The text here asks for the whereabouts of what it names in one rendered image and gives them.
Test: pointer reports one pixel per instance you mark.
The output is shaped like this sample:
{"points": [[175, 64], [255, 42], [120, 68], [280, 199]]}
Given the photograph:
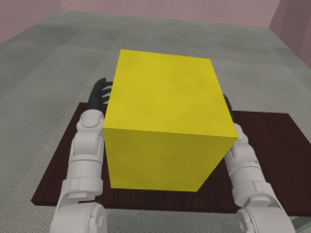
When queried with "table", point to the table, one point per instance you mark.
{"points": [[282, 150]]}

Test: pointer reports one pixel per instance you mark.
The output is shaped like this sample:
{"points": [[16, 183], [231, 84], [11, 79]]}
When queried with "left robot hand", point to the left robot hand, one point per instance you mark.
{"points": [[95, 99]]}

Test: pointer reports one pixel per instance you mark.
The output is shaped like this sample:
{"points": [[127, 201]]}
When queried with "robot left upper arm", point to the robot left upper arm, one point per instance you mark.
{"points": [[80, 218]]}

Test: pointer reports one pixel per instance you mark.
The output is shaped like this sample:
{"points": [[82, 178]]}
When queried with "left robot forearm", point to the left robot forearm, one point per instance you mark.
{"points": [[83, 181]]}

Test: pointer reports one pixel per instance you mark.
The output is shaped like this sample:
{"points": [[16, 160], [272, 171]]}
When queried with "carton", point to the carton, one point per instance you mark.
{"points": [[167, 124]]}

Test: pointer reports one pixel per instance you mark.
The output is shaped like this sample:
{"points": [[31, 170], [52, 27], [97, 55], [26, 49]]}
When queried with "right robot forearm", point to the right robot forearm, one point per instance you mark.
{"points": [[250, 188]]}

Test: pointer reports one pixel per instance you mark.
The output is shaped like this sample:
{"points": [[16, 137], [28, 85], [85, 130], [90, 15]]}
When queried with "right robot hand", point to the right robot hand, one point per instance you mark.
{"points": [[229, 108]]}

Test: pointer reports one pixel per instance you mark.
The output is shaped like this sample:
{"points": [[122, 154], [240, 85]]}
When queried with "robot right upper arm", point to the robot right upper arm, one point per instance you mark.
{"points": [[262, 220]]}

